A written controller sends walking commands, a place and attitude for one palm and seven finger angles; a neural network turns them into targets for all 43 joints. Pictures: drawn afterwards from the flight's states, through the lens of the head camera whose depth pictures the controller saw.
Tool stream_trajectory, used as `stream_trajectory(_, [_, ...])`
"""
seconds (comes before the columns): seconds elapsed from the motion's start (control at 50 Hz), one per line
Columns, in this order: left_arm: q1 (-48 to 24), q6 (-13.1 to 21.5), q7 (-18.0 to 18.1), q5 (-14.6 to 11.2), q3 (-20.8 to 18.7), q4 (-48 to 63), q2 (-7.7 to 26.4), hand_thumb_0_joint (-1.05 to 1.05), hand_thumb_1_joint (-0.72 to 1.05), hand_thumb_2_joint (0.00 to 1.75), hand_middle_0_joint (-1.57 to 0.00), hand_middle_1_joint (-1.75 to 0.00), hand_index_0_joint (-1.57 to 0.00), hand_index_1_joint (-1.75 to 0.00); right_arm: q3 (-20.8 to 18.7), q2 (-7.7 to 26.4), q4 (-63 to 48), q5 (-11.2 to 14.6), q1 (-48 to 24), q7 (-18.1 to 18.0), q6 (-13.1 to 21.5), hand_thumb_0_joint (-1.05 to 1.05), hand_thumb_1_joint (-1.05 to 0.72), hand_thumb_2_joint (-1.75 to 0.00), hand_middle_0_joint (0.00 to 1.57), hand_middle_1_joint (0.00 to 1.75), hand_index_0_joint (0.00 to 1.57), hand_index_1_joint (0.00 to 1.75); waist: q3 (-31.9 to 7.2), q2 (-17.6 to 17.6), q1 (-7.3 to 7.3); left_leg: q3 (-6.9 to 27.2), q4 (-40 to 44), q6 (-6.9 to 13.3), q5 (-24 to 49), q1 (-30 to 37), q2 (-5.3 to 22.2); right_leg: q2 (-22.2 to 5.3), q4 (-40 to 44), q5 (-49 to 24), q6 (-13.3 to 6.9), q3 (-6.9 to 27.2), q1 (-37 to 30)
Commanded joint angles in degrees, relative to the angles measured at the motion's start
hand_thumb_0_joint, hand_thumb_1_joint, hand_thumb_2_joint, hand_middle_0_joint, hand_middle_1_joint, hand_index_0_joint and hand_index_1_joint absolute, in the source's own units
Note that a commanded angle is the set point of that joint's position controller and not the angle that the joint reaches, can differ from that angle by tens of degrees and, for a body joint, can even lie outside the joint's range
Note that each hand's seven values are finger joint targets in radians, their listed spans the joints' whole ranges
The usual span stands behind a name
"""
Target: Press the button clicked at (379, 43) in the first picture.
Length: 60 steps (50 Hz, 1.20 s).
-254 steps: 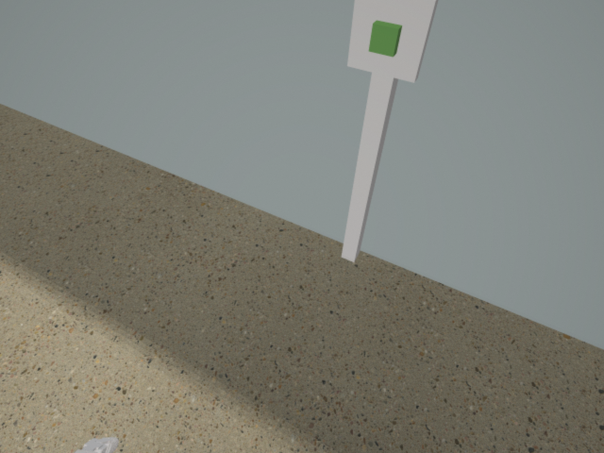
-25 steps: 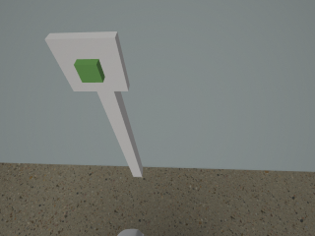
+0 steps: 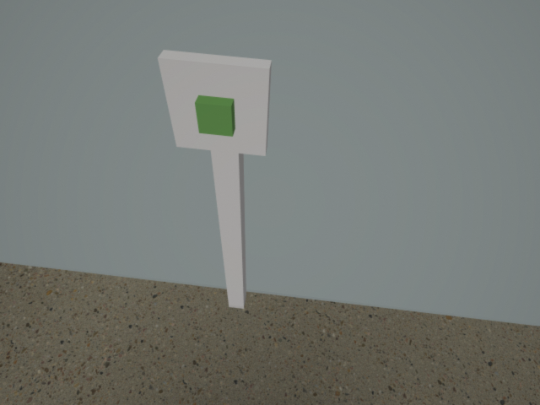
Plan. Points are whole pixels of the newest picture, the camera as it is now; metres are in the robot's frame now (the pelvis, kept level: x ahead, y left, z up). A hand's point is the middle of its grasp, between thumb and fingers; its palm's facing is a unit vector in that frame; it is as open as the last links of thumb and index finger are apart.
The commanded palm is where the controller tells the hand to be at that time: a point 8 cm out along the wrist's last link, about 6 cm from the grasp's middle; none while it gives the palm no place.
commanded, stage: come to a stop and stand still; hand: left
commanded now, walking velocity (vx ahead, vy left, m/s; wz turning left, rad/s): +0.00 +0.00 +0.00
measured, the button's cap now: (216, 115) +0.55 +0.15 +0.14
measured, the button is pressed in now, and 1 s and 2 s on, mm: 0 0 0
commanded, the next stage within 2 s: look again from close up in 0.26 s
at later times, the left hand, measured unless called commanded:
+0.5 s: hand out of the picture -0.02 +0.17 -0.18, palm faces +0.01 -0.98 -0.19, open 7.4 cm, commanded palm none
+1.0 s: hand out of the picture +0.00 +0.15 -0.17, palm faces +0.02 -0.98 -0.21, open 7.4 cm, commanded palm none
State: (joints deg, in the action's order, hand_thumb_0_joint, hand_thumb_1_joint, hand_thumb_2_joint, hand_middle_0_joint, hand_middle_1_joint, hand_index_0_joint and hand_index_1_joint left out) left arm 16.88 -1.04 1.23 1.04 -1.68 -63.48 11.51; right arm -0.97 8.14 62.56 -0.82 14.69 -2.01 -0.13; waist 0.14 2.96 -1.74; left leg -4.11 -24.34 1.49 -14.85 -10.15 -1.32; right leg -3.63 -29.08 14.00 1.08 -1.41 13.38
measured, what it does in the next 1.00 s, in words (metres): stands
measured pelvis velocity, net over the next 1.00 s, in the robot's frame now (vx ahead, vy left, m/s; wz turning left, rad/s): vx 0.00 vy -0.02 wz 0.00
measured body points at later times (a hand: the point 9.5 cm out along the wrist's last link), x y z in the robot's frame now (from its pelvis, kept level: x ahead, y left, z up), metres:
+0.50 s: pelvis -0.02 +0.00 +0.00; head -0.01 -0.01 +0.45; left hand -0.02 +0.22 -0.16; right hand -0.03 -0.21 -0.17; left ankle -0.02 +0.10 -0.74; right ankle -0.01 -0.13 -0.74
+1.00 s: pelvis +0.00 -0.02 +0.00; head +0.01 -0.03 +0.45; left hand +0.00 +0.21 -0.15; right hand +0.00 -0.24 -0.17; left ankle -0.02 +0.10 -0.74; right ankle -0.01 -0.13 -0.74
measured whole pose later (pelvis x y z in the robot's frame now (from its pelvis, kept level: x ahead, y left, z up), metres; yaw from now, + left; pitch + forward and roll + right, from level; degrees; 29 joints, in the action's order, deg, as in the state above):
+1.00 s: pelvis +0.00 -0.02 +0.00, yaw +0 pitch +0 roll +1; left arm 16.0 1.4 1.7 0.7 0.5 -63.7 8.4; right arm 0.9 9.3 63.5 -0.9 15.9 -1.4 1.2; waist 1.4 -0.9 -0.2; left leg -3.4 -25.7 -0.3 -15.6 -9.9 1.0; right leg -1.4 -28.0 15.9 -0.3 -2.2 11.8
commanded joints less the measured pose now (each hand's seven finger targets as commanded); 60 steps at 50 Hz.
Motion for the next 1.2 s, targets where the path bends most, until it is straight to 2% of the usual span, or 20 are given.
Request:
stream_trajectory(0.0, [2.74, 1.97, 0.86, -0.38, 0.67, -0.25, 3.78, 0.00, 0.90, 0.90, -0.20, -0.30, -0.20, -0.30, -1.01, 6.08, -0.64, 0.98, 3.18, -0.09, 1.77, 0.00, -0.90, -0.90, 0.20, 0.30, 0.20, 0.30, -1.80, -5.50, 1.92, 6.17, 3.07, 0.10, 18.23, 1.77, 7.92, -5.34, 7.15, -18.28, -2.00, 4.02, -5.81])
stream_trajectory(0.02, [2.09, 2.14, 0.87, -0.31, 0.51, -0.83, 3.55, 0.00, 0.90, 0.90, -0.20, -0.30, -0.20, -0.30, -0.82, 5.67, -0.04, 0.73, 3.01, -0.11, 1.42, 0.00, -0.90, -0.90, 0.20, 0.30, 0.20, 0.30, -1.20, -0.06, 2.09, 5.73, 3.05, -0.44, 17.67, 1.84, 7.76, -4.35, 6.23, -18.99, -2.22, 4.30, -5.05])
stream_trajectory(0.04, [1.96, 2.16, 0.89, -0.41, 0.78, -1.08, 2.90, 0.00, 0.90, 0.90, -0.20, -0.30, -0.20, -0.30, -0.80, 6.30, 0.34, 0.65, 3.27, -0.14, 1.31, 0.00, -0.90, -0.90, 0.20, 0.30, 0.20, 0.30, -0.79, 1.95, 2.13, 5.38, 3.34, -0.49, 15.93, 2.61, 7.81, -4.11, 6.67, -17.36, -2.19, 4.15, -4.13])
stream_trajectory(0.12, [2.11, 1.73, 0.97, -0.46, 1.15, -1.44, 1.71, 0.00, 0.90, 0.90, -0.20, -0.30, -0.20, -0.30, -0.26, 5.77, 1.86, 0.64, 3.51, -0.02, 1.45, 0.00, -0.90, -0.90, 0.20, 0.30, 0.20, 0.30, 2.30, -0.75, 1.84, 5.52, 6.14, -0.06, 10.05, 1.59, 7.92, -3.21, 8.87, -7.99, -1.57, 3.79, -2.10])
stream_trajectory(0.24, [2.74, 1.35, 1.04, -0.38, 1.06, -1.54, 1.02, 0.00, 0.90, 0.90, -0.20, -0.30, -0.20, -0.30, 0.03, 4.88, 2.76, 0.42, 4.72, 0.07, 1.19, 0.00, -0.90, -0.90, 0.20, 0.30, 0.20, 0.30, 5.64, -3.10, 1.52, 6.32, 8.85, -0.09, 1.12, -2.48, 7.44, -2.54, 9.67, -2.89, -1.53, 3.62, -1.33])
stream_trajectory(0.32, [3.49, 1.62, 1.08, -0.43, 1.09, -1.64, 0.75, 0.00, 0.90, 0.90, -0.20, -0.30, -0.20, -0.30, 0.01, 4.28, 2.96, 0.44, 5.45, -0.01, 1.42, 0.00, -0.90, -0.90, 0.20, 0.30, 0.20, 0.30, 3.93, -3.58, 1.40, 6.02, 7.91, -0.06, 3.83, -1.58, 7.43, -2.74, 9.61, -4.81, -1.68, 3.60, -2.25])
stream_trajectory(0.34, [6.17, 3.03, 3.23, 0.40, 1.71, -2.39, 2.99, 0.00, 0.90, 0.90, -0.20, -0.30, -0.20, -0.30, 0.46, 6.57, -1.76, 0.77, -0.02, 0.84, 2.36, 0.00, -0.90, -0.90, 0.20, 0.30, 0.20, 0.30, 6.54, -1.94, -0.32, 3.99, -3.76, -1.55, 10.44, -6.26, 8.00, -4.95, 7.60, -17.77, -2.15, 4.79, -0.83])
stream_trajectory(0.36, [4.10, 3.57, 2.73, -0.05, 1.22, 0.26, 4.36, 0.00, 0.90, 0.90, -0.20, -0.30, -0.20, -0.30, 0.45, 3.85, -2.82, 0.22, 3.92, 1.02, 1.84, 0.00, -0.90, -0.90, 0.20, 0.30, 0.20, 0.30, 2.17, -3.30, 2.55, 5.01, -1.35, -1.35, -0.06, -4.45, 5.06, -5.81, 7.25, -5.80, -3.54, 6.70, -1.05])
stream_trajectory(0.38, [2.44, 3.57, 2.17, -0.17, 1.49, 1.36, 3.86, 0.00, 0.90, 0.90, -0.20, -0.30, -0.20, -0.30, 0.50, 4.41, -2.56, -0.05, 6.09, 1.15, 1.96, 0.00, -0.90, -0.90, 0.20, 0.30, 0.20, 0.30, 1.25, -5.97, 3.06, 5.82, -0.39, -0.79, -0.28, -4.39, 5.62, -4.03, 5.82, 3.35, -4.09, 5.38, 0.76])
stream_trajectory(0.4, [2.00, 3.34, 1.75, -0.13, 1.39, 2.15, 3.80, 0.00, 0.90, 0.90, -0.20, -0.30, -0.20, -0.30, 0.57, 4.60, -3.14, -0.38, 6.22, 1.30, 2.03, 0.00, -0.90, -0.90, 0.20, 0.30, 0.20, 0.30, 1.03, -9.90, 2.55, 6.36, 0.24, -0.06, -1.35, -5.76, 6.14, -2.67, 4.43, 5.21, -3.93, 3.69, 0.88])
stream_trajectory(0.44, [2.87, 3.02, 1.24, -0.16, 1.59, 2.17, 2.66, 0.00, 0.90, 0.90, -0.20, -0.30, -0.20, -0.30, 0.57, 4.76, -4.26, -0.20, 5.73, 1.11, 1.95, 0.00, -0.90, -0.90, 0.20, 0.30, 0.20, 0.30, 2.51, -9.49, 2.05, 8.13, 2.73, 0.84, -3.09, -7.96, 6.93, -1.34, 3.37, 3.99, -3.77, 2.58, 0.44])
stream_trajectory(0.48, [3.06, 2.98, 1.06, -0.19, 1.89, 2.04, 1.82, 0.00, 0.90, 0.90, -0.20, -0.30, -0.20, -0.30, 0.62, 5.16, -4.61, -0.03, 6.00, 0.96, 2.05, 0.00, -0.90, -0.90, 0.20, 0.30, 0.20, 0.30, 3.44, -4.52, 2.02, 8.25, 3.10, 1.18, -1.42, -7.80, 6.92, -1.27, 3.59, 2.03, -3.61, 2.89, 0.28])
stream_trajectory(0.52, [2.62, 2.95, 0.94, -0.24, 1.88, 2.21, 1.57, 0.00, 0.90, 0.90, -0.20, -0.30, -0.20, -0.30, 0.60, 5.52, -4.46, -0.08, 6.64, 0.91, 2.08, 0.00, -0.90, -0.90, 0.20, 0.30, 0.20, 0.30, 3.96, -2.34, 2.07, 8.10, 3.36, 1.28, -0.24, -7.06, 6.92, -1.29, 3.99, 1.70, -3.38, 3.11, 0.62])
stream_trajectory(0.7, [2.50, 2.78, 0.87, -0.33, 1.63, 1.93, 2.45, 0.00, 0.90, 0.90, -0.20, -0.30, -0.20, -0.30, 0.95, 6.07, -2.40, 0.04, 5.89, 0.70, 2.06, 0.00, -0.90, -0.90, 0.20, 0.30, 0.20, 0.30, 5.58, -1.88, 1.92, 6.44, 4.07, 0.89, 3.42, -4.38, 6.76, -1.81, 5.46, -1.44, -3.02, 3.67, 0.69])
stream_trajectory(0.78, [2.77, 2.89, 0.82, -0.44, 1.42, 1.74, 2.81, 0.00, 0.90, 0.90, -0.20, -0.30, -0.20, -0.30, 1.07, 6.16, -1.58, 0.03, 5.40, 0.55, 2.29, 0.00, -0.90, -0.90, 0.20, 0.30, 0.20, 0.30, 2.96, -2.71, 1.77, 5.75, 3.75, 0.71, 6.57, -2.26, 6.87, -2.08, 5.29, -5.15, -3.03, 3.91, -1.03])
stream_trajectory(0.94, [2.51, 3.02, 0.82, -0.38, 1.17, 1.26, 3.00, 0.00, 0.90, 0.90, -0.20, -0.30, -0.20, -0.30, 1.08, 5.87, -0.38, 0.10, 4.54, 0.28, 2.19, 0.00, -0.90, -0.90, 0.20, 0.30, 0.20, 0.30, 2.38, -2.54, 1.74, 4.90, 2.85, 0.19, 9.21, -1.09, 7.01, -2.54, 5.73, -10.05, -3.24, 3.99, -2.31])
stream_trajectory(1.0, [3.48, 2.63, 0.51, -0.03, 0.84, 0.92, 2.83, 0.00, 0.90, 0.90, -0.20, -0.30, -0.20, -0.30, 0.73, 5.93, 0.01, -0.27, 4.95, 0.47, 1.80, 0.00, -0.90, -0.90, 0.20, 0.30, 0.20, 0.30, 2.94, -1.41, 1.61, 4.44, 1.51, 0.66, -0.33, -1.94, 6.75, -1.81, 5.54, 2.23, -3.96, 3.99, -1.29])
stream_trajectory(1.06, [3.62, 2.42, 0.00, 0.15, 0.32, 1.15, 2.96, 0.00, 0.90, 0.90, -0.20, -0.30, -0.20, -0.30, 0.53, 5.62, -0.45, -0.52, 4.84, 0.64, 1.71, 0.00, -0.90, -0.90, 0.20, 0.30, 0.20, 0.30, 6.80, -2.42, 1.70, 4.38, 0.62, 0.94, -5.74, -4.90, 6.56, -1.48, 5.92, 9.74, -4.89, 5.09, 1.87])
stream_trajectory(1.12, [4.50, 2.62, -0.29, 0.27, -0.05, 1.36, 2.76, 0.00, 0.90, 0.90, -0.20, -0.30, -0.20, -0.30, 0.17, 5.51, -0.76, -0.57, 5.46, 0.68, 1.92, 0.00, -0.90, -0.90, 0.20, 0.30, 0.20, 0.30, 7.45, -2.95, 1.81, 4.65, -0.81, 1.46, -5.82, -5.85, 6.96, -1.16, 4.89, 10.32, -5.52, 5.07, 2.48])
stream_trajectory(1.18, [5.85, 3.05, -0.43, 0.21, -0.51, 1.04, 2.83, 0.00, 0.90, 0.90, -0.20, -0.30, -0.20, -0.30, 0.07, 5.26, -0.90, -0.54, 6.14, 0.46, 2.58, 0.00, -0.90, -0.90, 0.20, 0.30, 0.20, 0.30, 5.52, -2.97, 1.78, 3.81, -3.62, 1.74, -0.51, -4.85, 7.17, -1.34, 2.43, 3.69, -6.17, 4.91, 1.03])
